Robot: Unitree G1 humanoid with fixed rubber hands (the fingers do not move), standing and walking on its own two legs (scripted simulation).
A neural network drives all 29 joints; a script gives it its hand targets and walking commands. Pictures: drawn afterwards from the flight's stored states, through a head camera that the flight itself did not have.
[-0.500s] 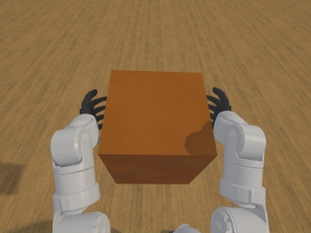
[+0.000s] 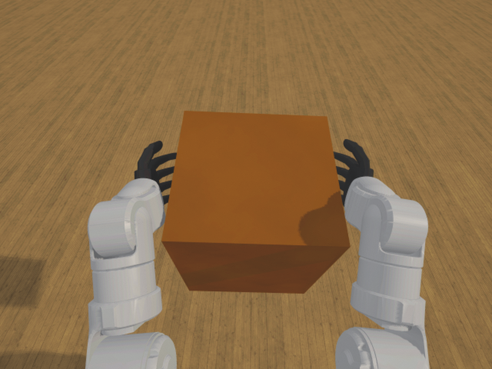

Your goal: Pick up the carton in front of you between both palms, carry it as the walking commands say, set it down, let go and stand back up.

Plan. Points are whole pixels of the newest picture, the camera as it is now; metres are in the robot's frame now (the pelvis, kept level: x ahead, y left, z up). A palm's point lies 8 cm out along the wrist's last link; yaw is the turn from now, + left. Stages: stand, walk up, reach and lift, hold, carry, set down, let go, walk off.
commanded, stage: carry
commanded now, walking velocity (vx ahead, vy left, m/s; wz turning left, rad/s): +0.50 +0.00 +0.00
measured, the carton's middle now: (250, 212) +0.35 +0.00 +0.09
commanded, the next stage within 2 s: none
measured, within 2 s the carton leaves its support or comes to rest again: neither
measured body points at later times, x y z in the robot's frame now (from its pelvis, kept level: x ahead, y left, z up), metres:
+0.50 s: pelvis +0.33 -0.01 +0.01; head +0.32 -0.01 +0.46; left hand +0.61 +0.15 +0.11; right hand +0.61 -0.16 +0.11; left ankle +0.15 +0.09 -0.71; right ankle +0.45 -0.10 -0.72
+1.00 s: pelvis +0.66 +0.02 +0.00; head +0.61 +0.02 +0.45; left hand +0.90 +0.18 +0.10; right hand +0.90 -0.13 +0.10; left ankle +0.81 +0.12 -0.72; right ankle +0.45 -0.09 -0.71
